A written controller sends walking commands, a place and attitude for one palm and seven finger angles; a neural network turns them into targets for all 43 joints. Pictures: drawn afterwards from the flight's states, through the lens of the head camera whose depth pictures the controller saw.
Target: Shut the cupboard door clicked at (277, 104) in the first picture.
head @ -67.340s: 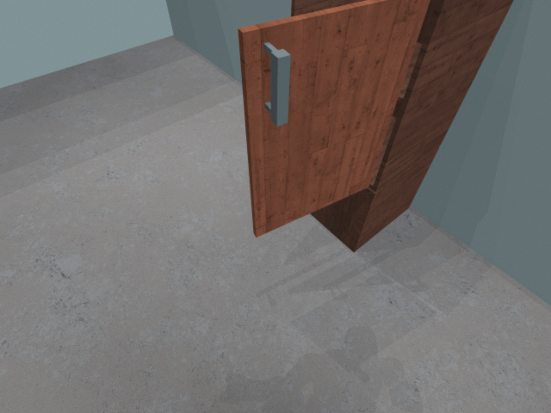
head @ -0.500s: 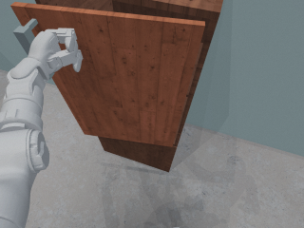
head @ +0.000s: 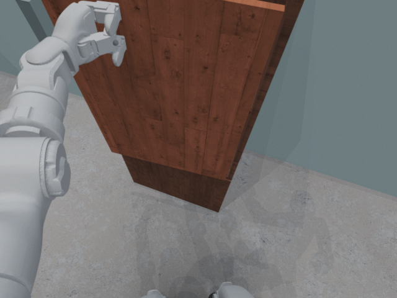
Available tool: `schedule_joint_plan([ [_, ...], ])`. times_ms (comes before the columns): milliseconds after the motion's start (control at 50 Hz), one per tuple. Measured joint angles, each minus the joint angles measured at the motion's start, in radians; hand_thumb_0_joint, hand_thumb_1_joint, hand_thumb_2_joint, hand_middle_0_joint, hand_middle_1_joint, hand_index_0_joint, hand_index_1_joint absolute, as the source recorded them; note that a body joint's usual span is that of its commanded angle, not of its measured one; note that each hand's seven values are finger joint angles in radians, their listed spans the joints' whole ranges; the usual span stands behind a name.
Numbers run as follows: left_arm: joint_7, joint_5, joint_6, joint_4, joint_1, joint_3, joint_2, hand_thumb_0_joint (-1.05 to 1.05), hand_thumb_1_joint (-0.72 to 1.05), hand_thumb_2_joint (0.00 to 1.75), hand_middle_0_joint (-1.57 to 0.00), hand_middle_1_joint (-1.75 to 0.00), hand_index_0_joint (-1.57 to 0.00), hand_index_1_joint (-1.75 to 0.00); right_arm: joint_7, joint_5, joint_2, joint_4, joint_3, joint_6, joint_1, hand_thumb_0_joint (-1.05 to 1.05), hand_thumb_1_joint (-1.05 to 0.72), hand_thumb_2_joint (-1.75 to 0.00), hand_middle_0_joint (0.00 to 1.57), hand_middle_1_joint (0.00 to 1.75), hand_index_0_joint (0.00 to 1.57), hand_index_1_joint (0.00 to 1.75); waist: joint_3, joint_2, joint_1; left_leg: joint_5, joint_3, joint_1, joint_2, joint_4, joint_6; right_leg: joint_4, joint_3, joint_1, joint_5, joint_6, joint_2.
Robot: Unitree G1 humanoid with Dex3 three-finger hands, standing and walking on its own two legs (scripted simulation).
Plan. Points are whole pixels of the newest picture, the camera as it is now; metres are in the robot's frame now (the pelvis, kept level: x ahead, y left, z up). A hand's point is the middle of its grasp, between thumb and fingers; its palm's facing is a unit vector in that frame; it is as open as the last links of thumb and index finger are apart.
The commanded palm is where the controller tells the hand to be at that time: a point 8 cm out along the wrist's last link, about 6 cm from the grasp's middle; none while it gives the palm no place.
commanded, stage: pull the fist back off the door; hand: left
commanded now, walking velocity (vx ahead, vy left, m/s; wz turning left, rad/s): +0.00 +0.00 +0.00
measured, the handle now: (54, 29) +0.58 +0.21 +0.18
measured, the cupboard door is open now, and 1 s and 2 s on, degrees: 5 0 0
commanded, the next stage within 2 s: draw the hand back to the body in 0.88 s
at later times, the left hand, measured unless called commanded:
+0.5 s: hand (129, 38) +0.53 +0.08 +0.20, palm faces -0.01 -1.00 +0.01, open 3.1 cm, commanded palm +0.49 +0.14 +0.19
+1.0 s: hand (121, 66) +0.46 +0.08 +0.20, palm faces -0.03 -1.00 +0.00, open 3.1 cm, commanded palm +0.43 +0.14 +0.19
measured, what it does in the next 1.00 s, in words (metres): stands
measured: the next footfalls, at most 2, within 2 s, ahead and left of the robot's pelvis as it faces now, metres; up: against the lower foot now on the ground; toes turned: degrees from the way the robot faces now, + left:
none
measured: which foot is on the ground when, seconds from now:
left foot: down 0.00-1.00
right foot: down 0.00-1.00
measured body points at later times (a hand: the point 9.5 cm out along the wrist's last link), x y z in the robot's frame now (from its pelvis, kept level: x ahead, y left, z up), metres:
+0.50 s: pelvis +0.01 -0.01 +0.01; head +0.06 -0.02 +0.46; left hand +0.53 +0.13 +0.20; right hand -0.03 -0.26 -0.11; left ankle +0.00 +0.10 -0.71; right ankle +0.00 -0.11 -0.71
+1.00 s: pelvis +0.00 -0.01 +0.02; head +0.02 -0.02 +0.47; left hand +0.46 +0.14 +0.20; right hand +0.15 -0.26 -0.08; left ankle +0.00 +0.10 -0.71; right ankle +0.00 -0.11 -0.71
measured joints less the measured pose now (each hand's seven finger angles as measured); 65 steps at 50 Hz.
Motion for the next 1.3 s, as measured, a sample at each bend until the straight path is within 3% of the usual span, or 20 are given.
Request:
schedule_joint_plan([
  [40,0.031,-0.003,0.010,0.012,-0.014,0.039,-0.012,0.03,1.00,1.00,-1.30,-1.50,-1.30,-1.50,0.000,0.004,0.000,-0.001,0.000,-0.002,0.003,0.01,-0.90,-0.90,0.20,0.30,0.20,0.30,0.001,0.007,-0.003,-0.001,-0.002,-0.010,0.003,0.006,0.000,0.000,-0.002,-0.006,0.001,0.000,0.003],
  [100,0.245,-0.004,0.034,0.026,-0.042,0.132,-0.066,0.03,0.91,0.97,-1.30,-1.50,-1.30,-1.50,0.022,0.004,0.012,-0.018,-0.004,-0.006,0.018,0.01,-0.90,-0.90,0.20,0.30,0.20,0.30,0.004,0.018,-0.005,0.006,-0.006,-0.020,0.007,-0.003,-0.002,-0.022,-0.005,-0.010,0.015,0.003,0.008],
  [140,0.413,0.042,0.028,0.012,-0.052,0.165,-0.098,0.03,0.87,0.95,-1.30,-1.50,-1.30,-1.50,0.052,-0.012,0.026,-0.035,-0.004,-0.008,0.030,0.01,-0.90,-0.90,0.20,0.30,0.20,0.30,-0.001,0.018,-0.010,0.015,-0.004,-0.029,0.008,-0.014,-0.003,-0.032,-0.004,-0.021,0.024,0.003,0.009],
  [160,0.465,0.064,0.013,0.000,-0.044,0.178,-0.117,0.03,0.85,0.95,-1.30,-1.50,-1.30,-1.50,0.068,-0.022,0.034,-0.043,-0.006,-0.009,0.042,0.01,-0.90,-0.90,0.20,0.30,0.20,0.30,-0.007,0.019,-0.006,0.018,-0.004,-0.033,0.008,-0.017,-0.003,-0.034,-0.003,-0.026,0.027,0.002,0.009],
  [200,0.546,0.120,-0.028,-0.024,-0.015,0.179,-0.140,0.03,0.80,0.96,-1.30,-1.50,-1.29,-1.50,0.097,-0.035,0.047,-0.051,-0.004,-0.001,0.061,0.01,-0.90,-0.90,0.20,0.30,0.20,0.30,-0.015,0.020,0.000,0.023,-0.002,-0.031,0.007,-0.024,-0.005,-0.035,-0.001,-0.027,0.029,0.000,0.008],
  [240,0.581,0.157,-0.057,-0.029,0.016,0.156,-0.137,0.03,0.80,0.96,-1.30,-1.50,-1.29,-1.50,0.115,-0.038,0.059,-0.053,0.001,0.013,0.068,0.01,-0.90,-0.90,0.20,0.30,0.20,0.30,-0.018,0.023,-0.002,0.024,0.003,-0.019,0.009,-0.030,-0.006,-0.038,0.003,-0.019,0.030,-0.001,0.010],
  [280,0.572,0.156,-0.065,-0.012,0.034,0.140,-0.134,0.03,0.81,0.95,-1.30,-1.50,-1.29,-1.50,0.118,-0.032,0.069,-0.050,0.004,0.026,0.073,0.01,-0.90,-0.90,0.20,0.30,0.20,0.30,-0.015,0.026,-0.004,0.024,0.007,0.001,0.012,-0.039,-0.007,-0.047,0.008,0.000,0.033,-0.003,0.014],
  [360,0.524,0.110,-0.064,-0.009,0.080,0.179,-0.148,0.02,0.85,0.93,-1.30,-1.50,-1.29,-1.50,0.103,-0.017,0.074,-0.048,0.009,0.040,0.087,0.01,-0.90,-0.90,0.20,0.30,0.20,0.30,-0.013,0.031,-0.004,0.029,0.021,0.058,0.020,-0.072,-0.008,-0.078,0.023,0.049,0.043,-0.005,0.023],
  [440,0.515,0.110,-0.100,-0.061,0.150,0.203,-0.160,0.02,0.88,0.92,-1.30,-1.50,-1.30,-1.50,0.094,-0.008,0.062,-0.064,0.000,0.042,0.099,0.01,-0.90,-0.90,0.20,0.30,0.20,0.30,-0.018,0.037,0.000,0.029,0.038,0.107,0.026,-0.097,-0.010,-0.096,0.040,0.088,0.047,-0.006,0.030],
  [580,0.494,0.085,-0.080,-0.196,0.303,0.206,-0.195,0.01,0.90,0.91,-1.30,-1.50,-1.30,-1.50,0.084,0.015,0.042,-0.088,-0.019,0.065,0.081,0.01,-0.90,-0.90,0.20,0.30,0.20,0.30,-0.013,0.036,0.035,0.034,0.054,0.188,0.028,-0.138,-0.012,-0.123,0.057,0.156,0.049,-0.008,0.034],
  [780,0.483,0.020,-0.003,-0.443,0.464,0.066,-0.286,0.02,0.91,0.90,-1.30,-1.50,-1.30,-1.50,0.049,0.047,0.034,-0.099,-0.029,0.057,-0.035,0.01,-0.90,-0.90,0.20,0.30,0.20,0.30,0.013,0.026,0.109,0.051,0.021,0.276,0.014,-0.176,-0.014,-0.166,0.025,0.261,0.055,-0.010,0.023],
  [900,0.505,0.014,0.035,-0.481,0.472,0.023,-0.333,0.02,0.90,0.90,-1.30,-1.50,-1.30,-1.50,0.041,0.050,0.047,-0.115,-0.011,0.052,-0.121,0.01,-0.90,-0.90,0.20,0.30,0.20,0.30,0.012,0.020,0.127,0.059,0.010,0.304,0.003,-0.188,-0.012,-0.169,0.015,0.289,0.054,-0.007,0.012],
  [980,0.521,0.022,0.045,-0.452,0.443,0.009,-0.341,0.02,0.90,0.90,-1.30,-1.50,-1.30,-1.50,0.043,0.050,0.064,-0.129,0.004,0.054,-0.150,0.01,-0.90,-0.90,0.20,0.30,0.20,0.30,0.012,0.019,0.128,0.062,0.007,0.307,-0.002,-0.188,-0.012,-0.164,0.011,0.292,0.052,-0.007,0.007],
  [1080,0.518,0.025,0.039,-0.436,0.440,0.041,-0.335,0.02,0.90,0.90,-1.30,-1.50,-1.30,-1.50,0.048,0.047,0.081,-0.137,0.021,0.065,-0.142,0.01,-0.90,-0.90,0.20,0.30,0.20,0.30,0.003,0.020,0.126,0.064,0.015,0.307,-0.002,-0.191,-0.012,-0.160,0.020,0.285,0.053,-0.007,0.007],
  [1180,0.482,0.014,0.043,-0.553,0.568,0.073,-0.316,0.01,0.90,0.90,-1.30,-1.50,-1.30,-1.50,0.052,0.053,0.081,-0.144,0.022,0.088,-0.093,0.01,-0.90,-0.90,0.20,0.30,0.20,0.30,-0.001,0.028,0.129,0.064,0.034,0.337,0.003,-0.211,-0.011,-0.172,0.039,0.305,0.057,-0.006,0.013],
  [1300,0.441,-0.018,0.105,-0.817,0.790,0.060,-0.303,0.02,0.91,0.90,-1.30,-1.50,-1.30,-1.50,0.036,0.066,0.066,-0.138,0.007,0.105,-0.054,0.02,-0.90,-0.90,0.20,0.30,0.20,0.30,0.014,0.035,0.149,0.068,0.038,0.398,0.006,-0.240,-0.011,-0.205,0.044,0.366,0.065,-0.005,0.017],
])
